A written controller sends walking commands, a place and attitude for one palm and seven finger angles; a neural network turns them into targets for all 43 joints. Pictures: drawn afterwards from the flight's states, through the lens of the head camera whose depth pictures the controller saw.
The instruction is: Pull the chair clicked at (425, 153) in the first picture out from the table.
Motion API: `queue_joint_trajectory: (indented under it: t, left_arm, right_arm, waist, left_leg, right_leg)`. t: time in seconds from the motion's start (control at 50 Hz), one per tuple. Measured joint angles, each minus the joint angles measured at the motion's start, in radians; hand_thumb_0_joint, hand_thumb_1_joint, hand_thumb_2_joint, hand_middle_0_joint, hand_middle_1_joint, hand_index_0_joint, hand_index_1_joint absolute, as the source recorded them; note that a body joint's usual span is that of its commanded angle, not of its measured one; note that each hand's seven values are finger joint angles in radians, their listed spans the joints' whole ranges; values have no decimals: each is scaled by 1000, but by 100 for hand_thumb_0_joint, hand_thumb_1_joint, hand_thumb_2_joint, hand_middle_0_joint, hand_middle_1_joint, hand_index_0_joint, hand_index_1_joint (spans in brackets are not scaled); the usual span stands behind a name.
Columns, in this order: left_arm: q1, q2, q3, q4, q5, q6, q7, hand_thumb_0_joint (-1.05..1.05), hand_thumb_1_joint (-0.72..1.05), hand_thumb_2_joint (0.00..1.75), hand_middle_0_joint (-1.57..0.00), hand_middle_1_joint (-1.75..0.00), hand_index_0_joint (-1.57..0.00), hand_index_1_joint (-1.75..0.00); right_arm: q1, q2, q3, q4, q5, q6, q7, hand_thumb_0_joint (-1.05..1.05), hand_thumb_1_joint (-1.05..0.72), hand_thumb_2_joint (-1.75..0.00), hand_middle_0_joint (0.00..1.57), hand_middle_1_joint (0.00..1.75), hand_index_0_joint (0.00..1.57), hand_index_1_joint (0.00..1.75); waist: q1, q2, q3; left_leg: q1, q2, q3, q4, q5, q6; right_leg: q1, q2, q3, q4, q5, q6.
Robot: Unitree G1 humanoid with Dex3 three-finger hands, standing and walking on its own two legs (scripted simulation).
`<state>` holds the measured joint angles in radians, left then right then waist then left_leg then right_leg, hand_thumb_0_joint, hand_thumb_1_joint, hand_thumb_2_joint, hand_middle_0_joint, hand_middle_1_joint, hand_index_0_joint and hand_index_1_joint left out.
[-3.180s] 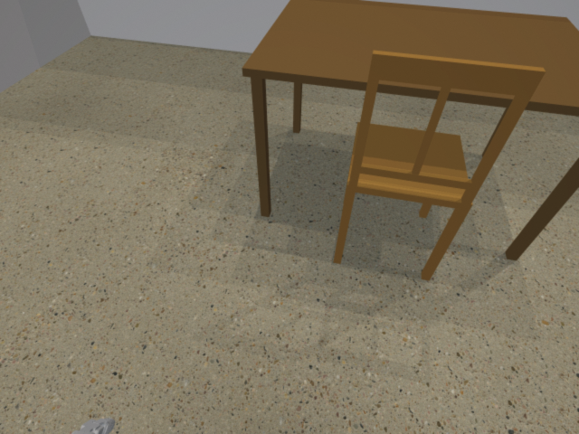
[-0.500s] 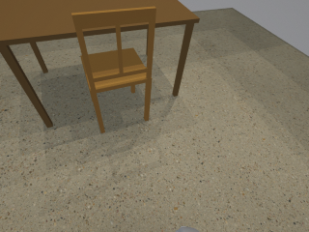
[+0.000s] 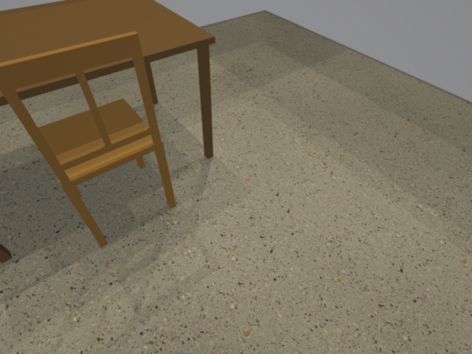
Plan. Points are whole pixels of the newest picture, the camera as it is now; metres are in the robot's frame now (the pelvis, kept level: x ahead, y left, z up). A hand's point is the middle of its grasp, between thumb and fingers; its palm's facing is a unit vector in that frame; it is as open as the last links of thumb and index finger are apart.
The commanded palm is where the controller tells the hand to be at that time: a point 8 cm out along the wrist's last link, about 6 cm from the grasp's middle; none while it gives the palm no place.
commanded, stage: walk to a spot facing it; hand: left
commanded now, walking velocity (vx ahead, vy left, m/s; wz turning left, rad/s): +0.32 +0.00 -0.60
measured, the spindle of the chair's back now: (94, 111) +0.80 +0.52 -0.09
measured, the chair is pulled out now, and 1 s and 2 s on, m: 0.00 0.00 0.00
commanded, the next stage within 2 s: turn to face it in 0.74 s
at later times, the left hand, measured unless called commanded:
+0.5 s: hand (199, 260) +0.35 +0.11 -0.17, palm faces -0.38 -0.91 -0.16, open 7.4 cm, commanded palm none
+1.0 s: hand (230, 229) +0.45 +0.05 -0.17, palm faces -0.38 -0.90 -0.20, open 7.3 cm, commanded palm none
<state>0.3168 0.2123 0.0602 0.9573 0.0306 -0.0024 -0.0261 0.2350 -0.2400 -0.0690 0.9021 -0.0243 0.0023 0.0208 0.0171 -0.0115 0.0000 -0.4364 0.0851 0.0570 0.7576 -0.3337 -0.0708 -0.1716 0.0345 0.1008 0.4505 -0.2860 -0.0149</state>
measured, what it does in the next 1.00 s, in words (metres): walks ahead, turning right: left foot, then right foot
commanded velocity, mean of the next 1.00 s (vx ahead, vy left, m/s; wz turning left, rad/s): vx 0.25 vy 0.00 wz -0.27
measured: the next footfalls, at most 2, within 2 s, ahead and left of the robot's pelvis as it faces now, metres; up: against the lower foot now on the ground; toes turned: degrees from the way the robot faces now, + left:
left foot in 0.06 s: +0.11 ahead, +0.14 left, +0.00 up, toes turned +3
right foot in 0.56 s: +0.32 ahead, -0.18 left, +0.00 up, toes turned -30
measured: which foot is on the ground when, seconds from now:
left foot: up 0.00-0.04, down 0.06-0.56, up 0.58-1.00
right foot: down 0.00-0.06, up 0.08-0.54, down 0.56-1.00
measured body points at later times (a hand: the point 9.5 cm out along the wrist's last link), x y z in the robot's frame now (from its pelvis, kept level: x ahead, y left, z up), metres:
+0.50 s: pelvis +0.17 -0.01 -0.01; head +0.22 -0.02 +0.44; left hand +0.37 +0.16 -0.16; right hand +0.00 -0.19 -0.15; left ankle +0.07 +0.14 -0.74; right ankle +0.27 -0.17 -0.71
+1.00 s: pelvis +0.35 -0.11 +0.00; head +0.35 -0.11 +0.45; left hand +0.47 +0.09 -0.15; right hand +0.35 -0.37 -0.14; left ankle +0.50 -0.04 -0.71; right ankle +0.29 -0.16 -0.74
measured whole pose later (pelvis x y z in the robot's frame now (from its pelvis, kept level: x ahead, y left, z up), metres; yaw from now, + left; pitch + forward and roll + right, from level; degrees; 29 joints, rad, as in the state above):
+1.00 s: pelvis +0.35 -0.11 +0.00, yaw -27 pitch -1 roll -1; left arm 0.32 0.17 0.04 1.05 0.02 -0.06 0.01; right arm 0.13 -0.17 -0.04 0.96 -0.02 -0.02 0.01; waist 0.02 0.02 0.01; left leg -0.51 0.11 0.06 0.77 -0.22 -0.05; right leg -0.11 0.08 -0.08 0.39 -0.27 -0.08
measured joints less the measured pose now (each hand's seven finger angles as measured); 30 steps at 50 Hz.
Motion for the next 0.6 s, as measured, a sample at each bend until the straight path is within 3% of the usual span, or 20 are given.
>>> queue_joint_trajectory:
  t: [0.06,0.12,0.16,0.22,0.3,0.38,0.44,0.5,0.54,0.56,0.58,0.6]
  left_arm:
    - [36,9,13,7,-3,8,1,0,91,90,-20,-30,-20,-30]
    - [39,24,32,36,-3,30,-6,0,91,90,-20,-30,-20,-30]
    - [29,35,40,47,4,35,-17,0,91,90,-20,-30,-20,-30]
    - [6,40,49,33,9,34,-28,1,91,90,-19,-30,-20,-30]
    - [-38,31,51,10,11,35,-31,0,92,90,-19,-30,-19,-30]
    - [-103,14,44,-2,11,43,-35,0,92,90,-19,-30,-19,-30]
    - [-163,1,36,-9,9,43,-37,0,92,90,-19,-30,-19,-30]
    - [-224,-8,28,-21,7,31,-38,0,92,90,-19,-30,-19,-30]
    - [-251,-8,22,-35,7,9,-37,0,92,90,-19,-30,-19,-30]
    - [-255,-1,18,-43,8,-8,-37,0,92,90,-19,-30,-19,-30]
    - [-258,3,17,-50,6,-27,-32,0,91,90,-19,-30,-19,-30]
    - [-261,4,16,-52,-2,-39,-25,0,91,90,-19,-30,-19,-30]
  right_arm:
    - [-8,9,14,-27,3,-33,-9,0,-91,-90,20,30,20,30]
    - [-12,37,33,-32,-6,-58,-21,0,-91,-90,20,30,20,30]
    - [13,59,44,-22,-5,-65,-27,0,-91,-90,20,30,20,30]
    - [61,85,52,14,-1,-72,-35,0,-91,-90,20,30,20,30]
    - [127,100,47,68,4,-77,-42,0,-92,-90,20,30,21,30]
    - [185,102,40,116,3,-73,-42,0,-92,-90,20,30,20,30]
    - [219,98,35,142,-3,-68,-40,0,-92,-90,20,30,20,30]
    - [252,92,28,164,-6,-61,-38,0,-91,-90,20,30,20,30]
    - [272,89,25,179,-4,-52,-34,0,-91,-90,20,30,20,30]
    - [287,92,25,185,0,-45,-29,0,-91,-90,20,30,20,30]
    - [289,94,25,188,8,-36,-25,0,-91,-90,20,30,20,30]
    - [272,91,25,190,14,-25,-25,0,-91,-90,20,30,20,30]
  waist:
    - [14,-11,-7]
    - [8,-34,-3]
    - [1,-40,-7]
    - [4,-41,-8]
    - [-3,-36,4]
    - [-26,-28,35]
    - [-55,-18,68]
    - [-79,-5,97]
    - [-85,5,113]
    - [-82,-5,112]
    - [-74,-14,111]
    - [-72,-12,119]
  left_leg:
    - [101,-20,12,-191,27,18]
    - [123,-12,63,-152,47,73]
    - [175,-4,91,-194,38,80]
    - [260,4,136,-292,53,75]
    - [350,8,194,-371,45,69]
    - [425,15,250,-401,7,51]
    - [477,27,288,-400,-34,28]
    - [520,50,324,-371,-91,-6]
    - [525,88,339,-275,-147,-24]
    - [497,111,332,-159,-169,-25]
    - [433,123,285,23,-187,-17]
    - [353,122,206,215,-203,-6]
  right_leg:
    - [-19,10,36,92,-73,10]
    - [-150,6,-8,441,-176,-1]
    - [-237,-15,-65,623,-119,2]
    - [-341,-55,-117,733,-4,20]
    - [-435,-101,-140,716,75,40]
    - [-475,-132,-167,582,118,45]
    - [-460,-132,-196,423,119,30]
    - [-420,-103,-226,297,97,-5]
    - [-357,-65,-253,216,73,-38]
    - [-310,-56,-262,171,96,-60]
    - [-313,-53,-260,191,157,-82]
    - [-320,-44,-257,241,134,-97]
